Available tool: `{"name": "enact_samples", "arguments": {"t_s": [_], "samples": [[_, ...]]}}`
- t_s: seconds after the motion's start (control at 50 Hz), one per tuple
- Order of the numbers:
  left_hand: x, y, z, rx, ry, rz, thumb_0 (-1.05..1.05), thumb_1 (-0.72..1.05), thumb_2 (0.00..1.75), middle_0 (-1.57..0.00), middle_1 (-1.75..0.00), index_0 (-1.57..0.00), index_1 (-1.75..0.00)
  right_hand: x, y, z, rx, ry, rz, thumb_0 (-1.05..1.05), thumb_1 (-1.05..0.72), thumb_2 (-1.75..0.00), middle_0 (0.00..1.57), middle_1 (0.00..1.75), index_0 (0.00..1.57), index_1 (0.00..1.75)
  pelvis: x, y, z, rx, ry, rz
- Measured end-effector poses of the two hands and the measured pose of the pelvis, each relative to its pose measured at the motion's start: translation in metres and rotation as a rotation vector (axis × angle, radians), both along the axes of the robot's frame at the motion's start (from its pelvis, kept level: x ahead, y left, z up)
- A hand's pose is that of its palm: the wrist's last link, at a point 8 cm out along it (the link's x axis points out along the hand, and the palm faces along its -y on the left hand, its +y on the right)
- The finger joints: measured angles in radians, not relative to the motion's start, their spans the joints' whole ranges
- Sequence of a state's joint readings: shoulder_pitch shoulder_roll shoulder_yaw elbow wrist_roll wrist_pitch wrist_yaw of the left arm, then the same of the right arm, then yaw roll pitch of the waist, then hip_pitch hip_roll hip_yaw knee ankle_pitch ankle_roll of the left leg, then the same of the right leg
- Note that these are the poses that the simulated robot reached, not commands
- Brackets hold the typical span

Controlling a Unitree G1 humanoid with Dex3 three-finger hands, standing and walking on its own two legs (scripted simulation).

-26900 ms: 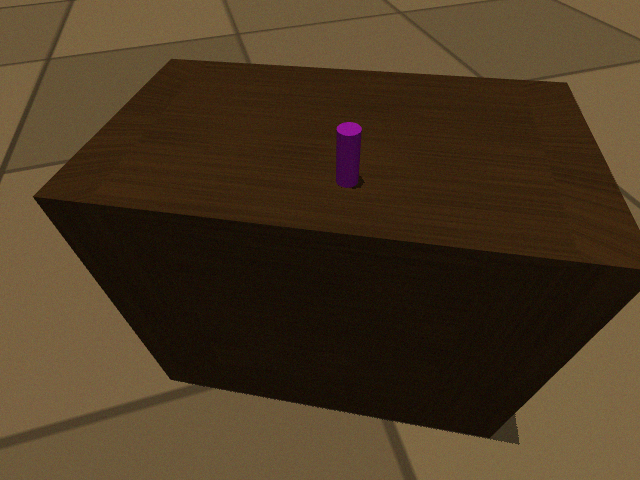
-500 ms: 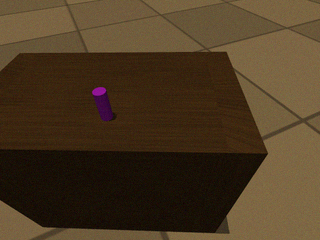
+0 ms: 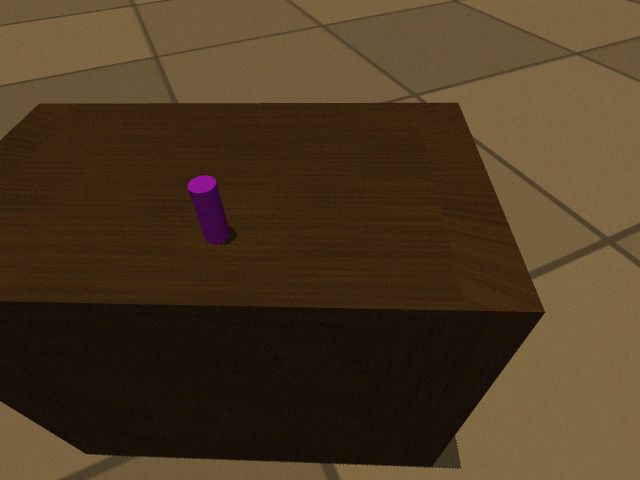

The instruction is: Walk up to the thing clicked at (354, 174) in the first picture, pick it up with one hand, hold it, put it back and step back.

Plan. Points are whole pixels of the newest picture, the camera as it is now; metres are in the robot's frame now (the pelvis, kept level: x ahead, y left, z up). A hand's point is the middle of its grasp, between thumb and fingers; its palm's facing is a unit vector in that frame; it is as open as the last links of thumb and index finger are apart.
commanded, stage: home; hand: left
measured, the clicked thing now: (210, 211) +0.50 +0.19 +0.07
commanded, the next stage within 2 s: stand in 0.06 s
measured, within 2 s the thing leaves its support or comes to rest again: neither
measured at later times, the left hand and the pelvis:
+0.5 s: hand out of the picture +0.07 +0.25 -0.16, palm faces -0.03 -0.94 -0.34, open 12.1 cm; pelvis +0.00 +0.00 +0.00, yaw +0 degrees
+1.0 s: hand out of the picture +0.06 +0.26 -0.16, palm faces -0.03 -0.94 -0.34, open 7.4 cm; pelvis +0.00 +0.00 +0.00, yaw +0 degrees
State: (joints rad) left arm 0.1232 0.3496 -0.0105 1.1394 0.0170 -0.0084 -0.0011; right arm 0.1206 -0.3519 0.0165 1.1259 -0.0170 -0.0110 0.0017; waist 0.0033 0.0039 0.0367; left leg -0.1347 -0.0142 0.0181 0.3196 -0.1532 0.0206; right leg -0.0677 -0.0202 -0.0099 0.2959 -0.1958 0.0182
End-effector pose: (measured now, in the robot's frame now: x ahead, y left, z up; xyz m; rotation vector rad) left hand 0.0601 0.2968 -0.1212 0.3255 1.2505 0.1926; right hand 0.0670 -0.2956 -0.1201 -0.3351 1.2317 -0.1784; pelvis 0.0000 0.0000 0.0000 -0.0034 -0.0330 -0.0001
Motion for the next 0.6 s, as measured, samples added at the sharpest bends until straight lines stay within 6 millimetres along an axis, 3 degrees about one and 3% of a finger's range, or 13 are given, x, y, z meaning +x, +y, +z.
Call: {"name": "enact_samples", "arguments": {"t_s": [0.2,0.3,0.48,0.6], "samples": [[-0.0013,0.0009,-0.0003,0.001,0.011,0.003,0.0,-0.56,0.04,-0.06,-0.04,-0.06,-0.05,-0.0011,0.0015,-0.0014,0.004,0.011,-0.004,0.01,-0.9,-0.9,0.2,0.3,0.21,0.3,0.0022,0.0007,0.0,0.002,0.004,0.001],[0.0,0.0012,0.0,0.002,0.009,0.006,0.0,-0.46,0.14,-0.11,-0.13,-0.11,-0.13,-0.0006,0.0017,-0.0018,0.004,0.015,-0.003,0.01,-0.9,-0.9,0.2,0.3,0.21,0.3,0.0032,0.0007,0.0001,0.001,0.003,0.003],[0.0034,0.0003,0.0003,0.0,-0.004,0.003,0.0,0.07,0.62,-0.19,-0.26,-0.19,-0.26,0.0029,0.0014,-0.0008,0.002,0.005,-0.001,0.01,-0.9,-0.9,0.2,0.3,0.21,0.3,0.0035,0.0006,0.0001,0.0,0.0,0.005],[0.0038,-0.0003,0.0002,-0.003,-0.011,0.004,0.0,0.51,0.8,-0.2,-0.29,-0.2,-0.29,0.0039,0.0013,0.0003,0.001,-0.003,-0.001,0.01,-0.9,-0.9,0.2,0.3,0.21,0.3,0.0026,0.0008,0.0001,0.0,-0.002,0.006]]}}
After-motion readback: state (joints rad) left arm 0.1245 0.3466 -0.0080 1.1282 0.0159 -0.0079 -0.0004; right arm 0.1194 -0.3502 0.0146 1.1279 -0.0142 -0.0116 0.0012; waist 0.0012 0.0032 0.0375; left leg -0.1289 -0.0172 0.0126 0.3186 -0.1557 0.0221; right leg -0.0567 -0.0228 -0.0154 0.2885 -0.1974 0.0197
